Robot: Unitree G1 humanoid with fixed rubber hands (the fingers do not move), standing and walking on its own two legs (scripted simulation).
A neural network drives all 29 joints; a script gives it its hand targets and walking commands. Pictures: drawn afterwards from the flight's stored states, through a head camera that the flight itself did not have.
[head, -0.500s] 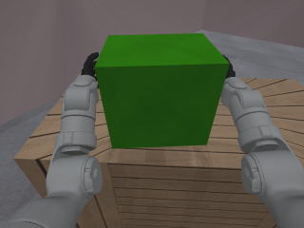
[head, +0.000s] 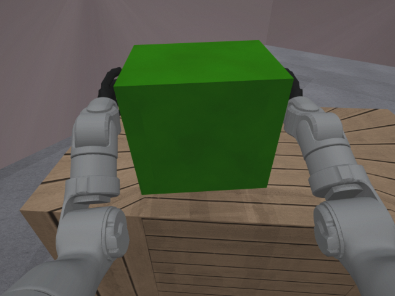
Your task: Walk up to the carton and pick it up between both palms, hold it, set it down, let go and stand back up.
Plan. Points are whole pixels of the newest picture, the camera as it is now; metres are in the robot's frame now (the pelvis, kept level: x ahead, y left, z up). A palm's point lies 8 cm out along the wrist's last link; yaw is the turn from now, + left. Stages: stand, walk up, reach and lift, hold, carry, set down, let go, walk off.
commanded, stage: hold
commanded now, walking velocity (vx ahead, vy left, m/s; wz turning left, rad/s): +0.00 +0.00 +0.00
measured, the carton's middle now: (200, 116) +0.39 +0.00 +0.23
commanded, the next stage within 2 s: none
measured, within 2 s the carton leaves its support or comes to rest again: neither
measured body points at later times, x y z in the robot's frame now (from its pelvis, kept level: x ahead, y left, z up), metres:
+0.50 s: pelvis +0.00 +0.00 +0.00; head -0.11 +0.01 +0.44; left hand +0.37 +0.17 +0.29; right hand +0.36 -0.18 +0.29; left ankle +0.00 +0.11 -0.75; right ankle +0.04 -0.12 -0.75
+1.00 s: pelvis -0.02 -0.01 +0.00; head -0.11 +0.00 +0.44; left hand +0.37 +0.17 +0.29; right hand +0.37 -0.18 +0.30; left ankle +0.00 +0.11 -0.75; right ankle +0.04 -0.12 -0.75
